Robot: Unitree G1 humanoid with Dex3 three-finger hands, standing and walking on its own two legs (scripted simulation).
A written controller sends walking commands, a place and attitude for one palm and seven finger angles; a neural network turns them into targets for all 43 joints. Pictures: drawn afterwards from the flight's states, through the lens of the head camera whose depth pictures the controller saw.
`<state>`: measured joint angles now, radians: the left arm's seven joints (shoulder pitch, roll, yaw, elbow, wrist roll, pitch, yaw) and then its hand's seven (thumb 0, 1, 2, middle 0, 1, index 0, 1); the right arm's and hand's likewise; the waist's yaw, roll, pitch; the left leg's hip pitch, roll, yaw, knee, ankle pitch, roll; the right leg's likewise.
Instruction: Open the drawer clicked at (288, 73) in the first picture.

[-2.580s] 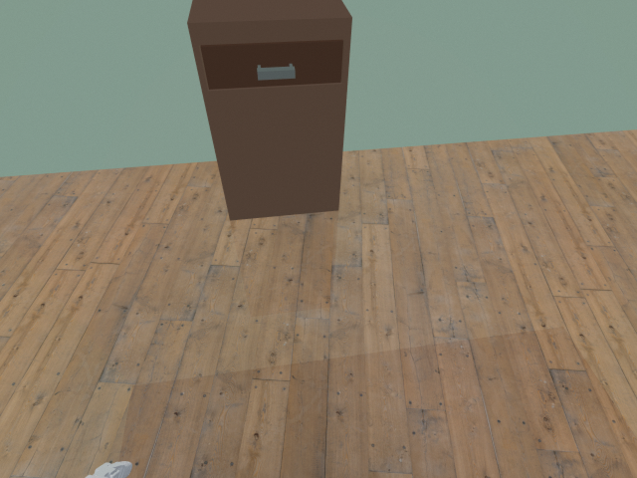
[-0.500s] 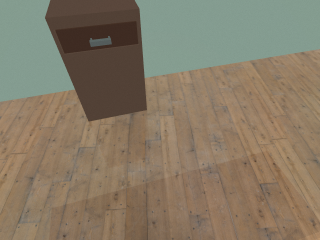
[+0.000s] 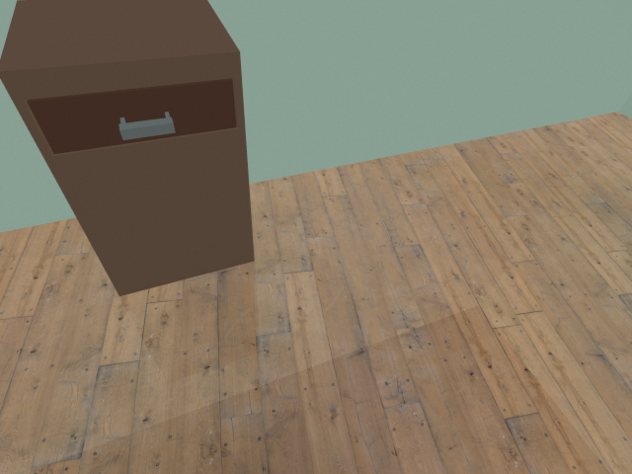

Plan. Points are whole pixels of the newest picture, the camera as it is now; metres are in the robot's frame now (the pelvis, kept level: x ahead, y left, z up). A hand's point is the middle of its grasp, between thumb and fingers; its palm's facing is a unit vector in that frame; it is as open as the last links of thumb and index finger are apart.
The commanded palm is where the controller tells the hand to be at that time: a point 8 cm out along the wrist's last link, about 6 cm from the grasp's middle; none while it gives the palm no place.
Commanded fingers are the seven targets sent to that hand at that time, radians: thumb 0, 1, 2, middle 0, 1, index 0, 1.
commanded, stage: walk to a spot facing it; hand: left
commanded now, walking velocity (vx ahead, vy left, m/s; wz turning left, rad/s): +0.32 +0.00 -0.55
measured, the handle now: (146, 123) +0.86 +0.49 -0.07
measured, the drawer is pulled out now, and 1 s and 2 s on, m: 0.00 0.00 0.00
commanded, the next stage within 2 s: turn to face it in 0.28 s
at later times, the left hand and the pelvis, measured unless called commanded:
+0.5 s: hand (270, 351) +0.35 +0.10 -0.17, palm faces -0.24 -0.95 -0.19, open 7.4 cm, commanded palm none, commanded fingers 0.00 0.90 0.90 -0.20 -0.30 -0.20 -0.30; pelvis +0.19 -0.04 -0.02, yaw -12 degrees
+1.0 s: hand (206, 363) +0.32 +0.21 -0.18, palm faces +0.10 -0.97 -0.21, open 7.3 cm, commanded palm none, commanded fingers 0.00 0.90 0.90 -0.20 -0.30 -0.20 -0.30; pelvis +0.25 +0.00 +0.00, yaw +3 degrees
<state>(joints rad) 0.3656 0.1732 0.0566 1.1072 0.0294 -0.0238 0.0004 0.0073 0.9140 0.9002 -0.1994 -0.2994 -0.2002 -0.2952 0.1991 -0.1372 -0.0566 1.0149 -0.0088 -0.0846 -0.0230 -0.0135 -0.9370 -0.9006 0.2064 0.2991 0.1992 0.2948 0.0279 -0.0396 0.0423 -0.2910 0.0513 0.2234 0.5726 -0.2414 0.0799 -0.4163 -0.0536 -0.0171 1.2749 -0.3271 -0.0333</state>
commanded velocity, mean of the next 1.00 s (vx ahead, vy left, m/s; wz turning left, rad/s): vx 0.06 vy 0.00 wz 0.18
